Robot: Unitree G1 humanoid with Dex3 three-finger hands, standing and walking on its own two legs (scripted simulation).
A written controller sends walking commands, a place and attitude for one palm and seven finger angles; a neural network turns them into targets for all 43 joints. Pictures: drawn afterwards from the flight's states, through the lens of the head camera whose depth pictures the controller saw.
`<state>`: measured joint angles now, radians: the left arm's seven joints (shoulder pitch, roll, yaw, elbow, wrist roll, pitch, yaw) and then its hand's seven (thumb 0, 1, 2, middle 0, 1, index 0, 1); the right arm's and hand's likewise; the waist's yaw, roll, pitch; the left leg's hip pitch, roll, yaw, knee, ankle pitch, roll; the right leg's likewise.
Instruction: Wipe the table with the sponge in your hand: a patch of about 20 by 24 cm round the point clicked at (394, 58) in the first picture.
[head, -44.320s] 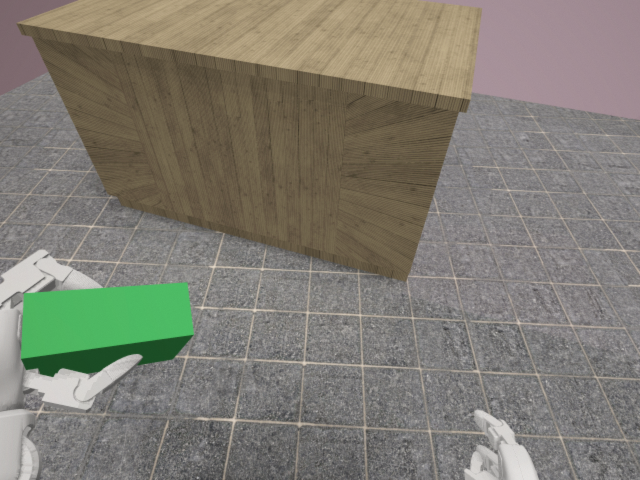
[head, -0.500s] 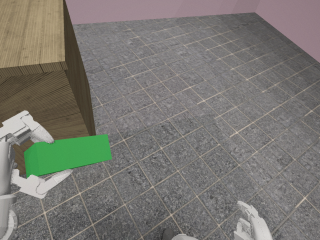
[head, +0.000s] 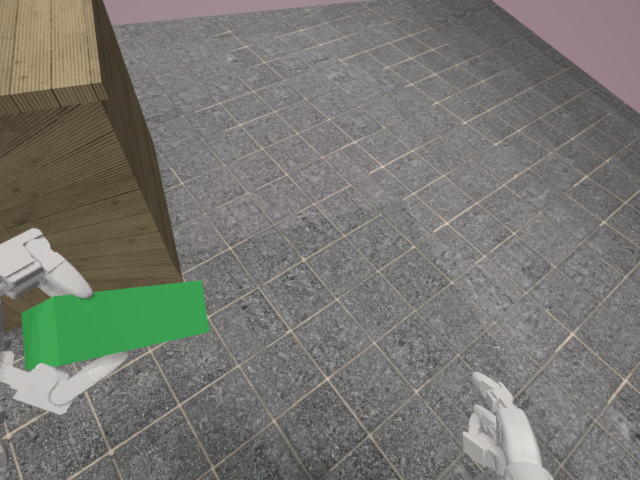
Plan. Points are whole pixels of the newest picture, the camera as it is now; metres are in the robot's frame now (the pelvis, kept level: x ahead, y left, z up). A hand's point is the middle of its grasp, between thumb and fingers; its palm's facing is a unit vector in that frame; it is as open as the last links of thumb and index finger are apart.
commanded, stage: stop stepping back and stand still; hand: left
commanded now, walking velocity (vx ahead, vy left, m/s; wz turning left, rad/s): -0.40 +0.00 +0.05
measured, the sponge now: (140, 319) +0.25 +0.20 +0.10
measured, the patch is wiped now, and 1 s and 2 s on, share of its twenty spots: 0.75 0.75 0.75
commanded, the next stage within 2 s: take the last steps up to it in 1.60 s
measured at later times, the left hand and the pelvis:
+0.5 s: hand out of the picture +0.10 +0.23 +0.17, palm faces +0.44 -0.83 -0.35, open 9.1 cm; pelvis -0.10 -0.02 +0.01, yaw +2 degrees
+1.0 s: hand out of the picture +0.10 +0.27 +0.17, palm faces +0.42 -0.82 -0.39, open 9.1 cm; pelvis -0.10 +0.02 +0.00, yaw +1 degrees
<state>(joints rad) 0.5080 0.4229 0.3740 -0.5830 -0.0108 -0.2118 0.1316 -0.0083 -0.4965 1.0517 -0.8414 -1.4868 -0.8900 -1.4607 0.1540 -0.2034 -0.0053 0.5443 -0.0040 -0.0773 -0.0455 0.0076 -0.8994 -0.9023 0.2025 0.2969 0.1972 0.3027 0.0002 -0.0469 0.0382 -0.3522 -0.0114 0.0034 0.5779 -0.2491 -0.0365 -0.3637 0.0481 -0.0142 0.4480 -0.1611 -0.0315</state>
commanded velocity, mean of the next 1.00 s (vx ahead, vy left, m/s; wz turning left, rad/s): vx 0.12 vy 0.01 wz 0.00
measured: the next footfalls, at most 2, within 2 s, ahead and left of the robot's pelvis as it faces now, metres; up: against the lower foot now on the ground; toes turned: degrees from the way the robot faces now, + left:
right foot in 0.30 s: -0.09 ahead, -0.10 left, +0.00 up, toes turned -1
left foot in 0.66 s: -0.05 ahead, +0.14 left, +0.00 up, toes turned +7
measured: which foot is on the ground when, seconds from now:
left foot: down 0.00-0.32, up 0.34-0.64, down 0.66-1.00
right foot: down 0.00-0.04, up 0.06-0.28, down 0.30-1.00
